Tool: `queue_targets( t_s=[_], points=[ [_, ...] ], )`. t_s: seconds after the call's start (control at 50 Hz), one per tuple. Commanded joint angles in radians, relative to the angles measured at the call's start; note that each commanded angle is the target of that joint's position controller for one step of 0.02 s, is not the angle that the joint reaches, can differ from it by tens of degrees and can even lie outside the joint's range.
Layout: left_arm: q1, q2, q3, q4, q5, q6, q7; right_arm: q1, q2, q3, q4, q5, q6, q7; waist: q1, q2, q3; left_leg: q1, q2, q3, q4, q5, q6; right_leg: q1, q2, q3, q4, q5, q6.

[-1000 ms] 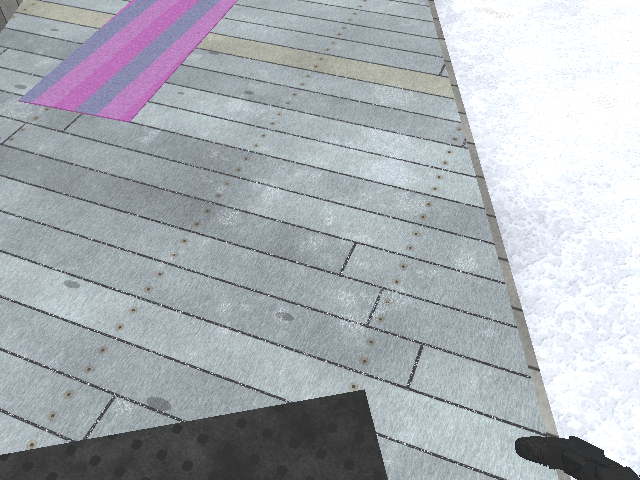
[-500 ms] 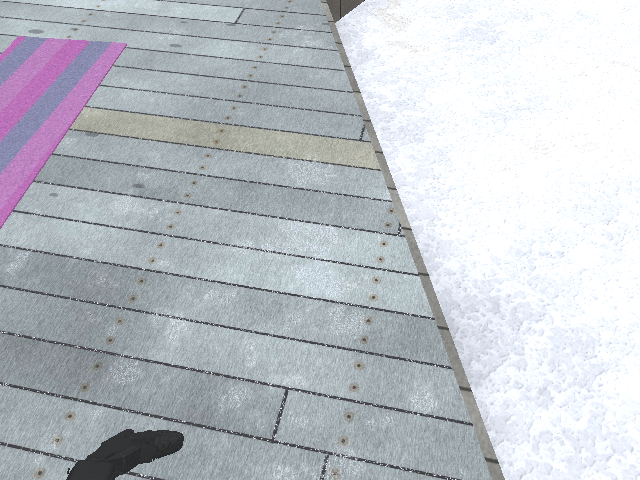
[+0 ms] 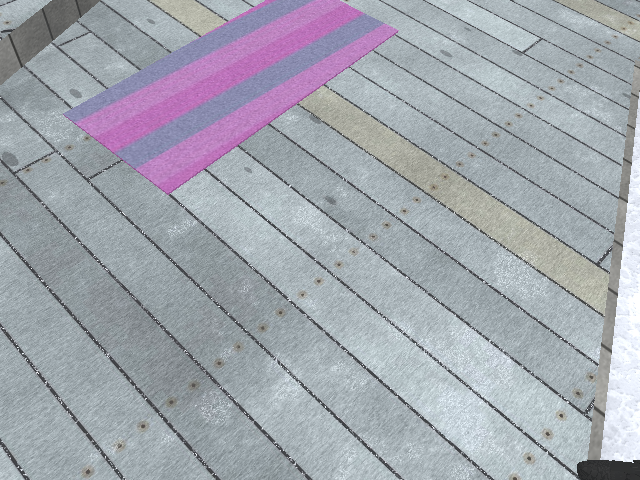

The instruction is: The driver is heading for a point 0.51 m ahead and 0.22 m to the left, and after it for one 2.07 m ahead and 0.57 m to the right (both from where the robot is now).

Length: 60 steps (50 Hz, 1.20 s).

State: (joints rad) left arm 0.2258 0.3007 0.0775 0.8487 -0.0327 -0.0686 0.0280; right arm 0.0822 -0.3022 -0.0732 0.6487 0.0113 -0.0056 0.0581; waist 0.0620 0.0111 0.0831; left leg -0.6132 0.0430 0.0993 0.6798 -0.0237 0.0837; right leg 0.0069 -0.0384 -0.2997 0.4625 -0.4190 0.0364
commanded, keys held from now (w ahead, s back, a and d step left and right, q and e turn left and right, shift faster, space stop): q+shift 0.68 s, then w+q+shift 0.10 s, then w+shift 0.22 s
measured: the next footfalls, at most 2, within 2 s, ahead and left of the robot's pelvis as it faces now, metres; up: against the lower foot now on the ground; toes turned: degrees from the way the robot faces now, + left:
left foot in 0.04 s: +0.21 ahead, +0.05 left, +0.00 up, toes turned +4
right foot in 0.58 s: +0.33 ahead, -0.09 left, +0.00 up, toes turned +45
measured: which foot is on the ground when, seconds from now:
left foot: up 0.00-0.02, down 0.04-0.58, up 0.60-1.00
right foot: down 0.00-0.02, up 0.04-0.56, down 0.58-1.00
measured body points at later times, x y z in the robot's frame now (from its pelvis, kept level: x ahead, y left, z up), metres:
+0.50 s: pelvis +0.15 -0.03 +0.01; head +0.18 +0.01 +0.46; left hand +0.21 +0.31 -0.08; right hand +0.45 -0.21 -0.04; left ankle +0.17 +0.05 -0.72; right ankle +0.30 -0.14 -0.69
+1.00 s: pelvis +0.22 +0.00 +0.03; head +0.21 +0.00 +0.48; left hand +0.02 +0.21 -0.09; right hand +0.53 -0.03 -0.05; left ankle +0.10 +0.13 -0.66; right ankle +0.30 -0.12 -0.72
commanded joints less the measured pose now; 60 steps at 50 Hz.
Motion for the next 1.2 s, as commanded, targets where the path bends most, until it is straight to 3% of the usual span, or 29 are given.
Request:
queue_targets(
  t_s=[0.02, 0.04, 0.06, 0.08, 0.1, 0.12, 0.14, 0.22, 0.3, 0.38, 0.46, 0.54, 0.56, 0.58, 0.6, 0.62, 0.64, 0.66, 0.68, 0.74, 0.86, 0.98, 1.06, 1.1, 1.12, 1.14, 1.16, 1.18, 1.2],
  points=[
    [-0.18, 0.157, 0.033, -0.123, -0.015, 0.007, -0.002, 0.42, -0.202, -0.097, 0.051, 0.006, 0.006, -0.016, -0.264, -0.017, -0.223, 0.549, -0.101, 0.007, -0.122, 0.062, 0.082, -0.188, -0.161, 0.082, 0.45, 0.865, -0.052],
    [-0.114, 0.013, -0.008, -0.134, 0.042, 0.011, -0.016, 0.337, -0.26, -0.1, 0.048, 0.012, 0.001, -0.037, -0.142, 0.286, -0.132, 0.61, 0.015, -0.234, -0.158, 0.496, 0.121, -0.421, -0.001, 0.098, 0.751, -0.117, -0.002],
    [0.027, 0.02, -0.016, -0.164, 0.052, 0.001, -0.025, 0.224, -0.308, -0.085, -0.054, -0.043, -0.024, -0.032, -0.016, 0.33, -0.293, 0.791, 0.237, -0.831, -0.246, 0.528, 0.377, -0.707, 0.166, 0.294, 1.046, -0.324, 0.042],
    [0.019, 0.123, -0.004, -0.171, 0.037, -0.014, -0.032, 0.182, -0.285, -0.087, -0.102, -0.042, -0.036, -0.013, -0.064, 0.185, -0.432, 0.825, 0.29, -0.933, -0.363, 0.277, 0.394, -0.729, 0.12, 0.455, 1.068, -0.227, 0.017],
    [-0.069, 0.156, 0.002, -0.196, 0.028, -0.019, -0.031, 0.15, -0.24, -0.078, -0.115, -0.016, -0.042, -0.01, -0.071, 0.083, -0.347, 0.757, 0.245, -0.843, -0.373, 0.12, 0.342, -0.753, 0.094, 0.46, 0.998, -0.133, -0.004],
    [-0.112, 0.142, 0.003, -0.192, 0.042, -0.015, -0.019, 0.116, -0.19, -0.064, -0.112, 0.013, -0.039, -0.017, -0.051, -0.032, -0.269, 0.643, 0.187, -0.748, -0.365, 0.04, 0.27, -0.736, 0.053, 0.465, 0.913, -0.057, -0.004],
    [-0.132, 0.139, 0.005, -0.197, 0.053, -0.005, -0.009, 0.091, -0.163, -0.055, -0.119, 0.021, -0.032, -0.029, -0.034, -0.047, -0.25, 0.549, 0.149, -0.686, -0.358, 0.068, 0.234, -0.682, 0.034, 0.475, 0.833, -0.019, -0.004],
    [-0.18, 0.087, 0.004, -0.214, 0.052, 0.028, -0.01, 0.102, -0.173, -0.059, -0.138, 0.005, 0.001, -0.078, -0.032, -0.009, -0.238, 0.427, 0.051, -0.555, -0.339, 0.248, 0.176, -0.576, 0.069, 0.445, 0.632, 0.041, 0.028],
    [-0.221, 0.067, 0.006, -0.226, 0.034, 0.043, 0.0, 0.118, -0.179, -0.061, -0.152, 0.014, 0.035, -0.114, -0.053, 0.039, -0.229, 0.43, 0.02, -0.597, -0.333, 0.056, 0.131, -0.614, 0.101, 0.467, 0.529, 0.127, 0.059],
    [-0.255, 0.071, 0.012, -0.238, 0.031, 0.035, 0.003, 0.108, -0.159, -0.056, -0.17, 0.006, 0.053, -0.116, -0.077, 0.102, -0.182, 0.422, -0.013, -0.646, -0.325, -0.11, 0.105, -0.6, 0.113, 0.478, 0.413, 0.17, 0.058],
    [-0.278, 0.081, 0.017, -0.25, 0.029, 0.009, -0.009, 0.102, -0.161, -0.058, -0.185, 0.001, 0.061, -0.106, -0.105, 0.147, -0.18, 0.457, -0.012, -0.717, -0.278, -0.044, 0.102, -0.528, 0.127, 0.481, 0.269, 0.157, 0.04],
    [-0.212, 0.114, 0.035, -0.235, 0.024, -0.004, -0.026, 0.064, -0.159, -0.054, -0.203, 0.016, 0.068, -0.092, -0.084, 0.168, -0.184, 0.449, -0.033, -0.801, -0.225, 0.001, 0.073, -0.347, 0.124, 0.474, 0.028, 0.18, 0.015],
    [-0.183, 0.118, 0.042, -0.226, 0.024, -0.004, -0.026, 0.047, -0.152, -0.049, -0.204, 0.025, 0.068, -0.089, -0.062, 0.145, -0.182, 0.416, -0.064, -0.788, -0.18, -0.063, 0.049, -0.267, 0.102, 0.459, -0.089, 0.274, 0.003],
    [-0.184, 0.137, 0.046, -0.23, 0.029, 0.002, -0.023, 0.102, -0.108, -0.035, -0.193, 0.028, 0.07, -0.085, -0.088, 0.031, -0.227, 0.339, -0.126, -0.712, -0.058, -0.369, 0.009, -0.128, -0.022, 0.525, -0.143, 0.362, -0.048],
    [-0.222, 0.191, 0.046, -0.263, 0.048, 0.016, -0.015, 0.159, -0.064, -0.022, -0.194, 0.019, 0.066, -0.082, -0.136, -0.196, -0.234, 0.162, -0.25, -0.514, 0.159, -0.628, -0.041, -0.024, -0.23, 0.721, -0.128, 0.55, -0.159],
    [-0.184, 0.18, 0.05, -0.26, 0.082, 0.016, -0.018, 0.142, -0.164, -0.051, -0.216, 0.017, 0.049, -0.074, -0.122, -0.31, -0.195, 0.031, -0.228, -0.411, 0.359, -0.651, -0.094, -0.093, -0.357, 0.89, -0.166, 0.571, -0.288],
    [-0.206, 0.136, 0.042, -0.278, 0.071, 0.014, -0.013, 0.138, -0.24, -0.073, -0.188, 0.01, 0.045, -0.071, -0.115, -0.209, -0.155, -0.002, -0.151, -0.373, 0.459, -0.554, -0.134, -0.124, -0.338, 0.818, -0.166, 0.493, -0.289],
    [-0.228, 0.102, 0.032, -0.287, 0.058, 0.021, -0.003, 0.144, -0.245, -0.079, -0.162, 0.011, 0.051, -0.073, -0.108, -0.138, -0.128, -0.009, -0.121, -0.346, 0.499, -0.472, -0.148, -0.148, -0.263, 0.703, -0.155, 0.373, -0.245],
    [-0.23, 0.096, 0.025, -0.296, 0.048, 0.031, 0.009, 0.164, -0.215, -0.073, -0.141, 0.007, 0.063, -0.078, -0.106, -0.092, -0.123, -0.019, -0.109, -0.316, 0.574, -0.413, -0.158, -0.157, -0.217, 0.63, -0.15, 0.308, -0.214],
    [-0.12, 0.133, 0.023, -0.28, 0.04, 0.037, 0.027, 0.153, -0.162, -0.045, -0.165, 0.016, 0.056, -0.064, -0.046, -0.155, -0.13, -0.16, -0.031, -0.168, 0.653, -0.287, -0.155, -0.085, -0.196, 0.548, -0.252, -0.018, -0.187],
    [0.039, 0.16, 0.031, -0.24, 0.046, -0.009, -0.005, 0.074, -0.097, -0.013, -0.17, 0.02, 0.003, -0.061, 0.017, -0.127, -0.086, -0.221, 0.062, -0.149, 0.525, -0.263, -0.154, -0.047, -0.249, 0.547, -0.337, -0.265, -0.206],
    [0.043, 0.176, 0.039, -0.21, 0.026, -0.026, -0.028, 0.066, -0.04, 0.017, -0.12, 0.019, -0.031, -0.038, -0.025, -0.133, -0.038, -0.013, 0.066, -0.108, 0.201, -0.212, -0.111, -0.176, -0.262, 0.396, -0.38, -0.076, -0.216],
    [0.06, 0.199, 0.04, -0.182, -0.004, -0.015, -0.041, 0.066, -0.047, 0.027, -0.109, 0.022, -0.043, -0.019, -0.042, -0.156, -0.008, 0.157, 0.051, -0.05, 0.001, -0.311, -0.054, -0.225, -0.289, 0.346, -0.356, -0.074, -0.215],
    [0.042, 0.179, 0.029, -0.174, -0.011, 0.001, -0.045, 0.168, -0.055, 0.021, -0.062, 0.017, -0.048, -0.021, -0.114, -0.105, -0.018, 0.37, 0.001, 0.013, -0.12, -0.271, -0.017, -0.322, -0.269, 0.289, -0.244, -0.07, -0.201],
    [0.043, 0.126, 0.006, -0.174, 0.007, -0.002, -0.047, 0.323, -0.104, -0.006, -0.002, 0.02, -0.047, -0.027, -0.187, -0.03, -0.091, 0.594, -0.037, 0.015, -0.133, -0.261, 0.001, -0.409, -0.212, 0.226, -0.04, 0.068, -0.181],
    [-0.01, 0.049, -0.025, -0.212, 0.034, -0.016, -0.051, 0.515, -0.203, -0.038, 0.041, 0.009, -0.049, -0.038, -0.276, 0.163, -0.159, 0.814, 0.114, -0.249, -0.226, -0.377, 0.039, -0.616, -0.115, 0.144, 0.409, 0.098, -0.123],
    [-0.02, -0.007, -0.041, -0.299, 0.031, -0.051, -0.048, 0.504, -0.318, -0.047, 0.004, 0.005, -0.062, -0.041, -0.208, 0.343, -0.21, 0.96, 0.288, -0.711, -0.331, -0.551, 0.166, -0.979, 0.02, 0.236, 0.758, -0.107, -0.092],
    [-0.08, 0.081, -0.027, -0.314, -0.012, -0.074, -0.047, 0.481, -0.242, -0.035, -0.011, 0.008, -0.087, -0.032, -0.242, 0.147, -0.216, 0.926, 0.356, -0.873, -0.438, -0.752, 0.229, -1.126, -0.01, 0.361, 0.902, -0.034, -0.094],
    [-0.113, 0.083, -0.027, -0.32, -0.03, -0.078, -0.05, 0.449, -0.191, -0.014, -0.005, 0.0, -0.097, -0.029, -0.21, 0.105, -0.146, 0.884, 0.344, -0.786, -0.432, -0.741, 0.215, -1.197, -0.057, 0.377, 0.937, 0.048, -0.102]
  ],
)
Velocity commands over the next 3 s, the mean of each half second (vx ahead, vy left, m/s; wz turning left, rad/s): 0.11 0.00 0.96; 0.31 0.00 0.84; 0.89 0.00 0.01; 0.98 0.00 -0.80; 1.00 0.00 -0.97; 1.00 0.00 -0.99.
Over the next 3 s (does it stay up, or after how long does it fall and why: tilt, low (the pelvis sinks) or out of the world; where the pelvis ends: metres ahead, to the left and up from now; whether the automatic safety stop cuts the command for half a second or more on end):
stays up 1.38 0.81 -0.01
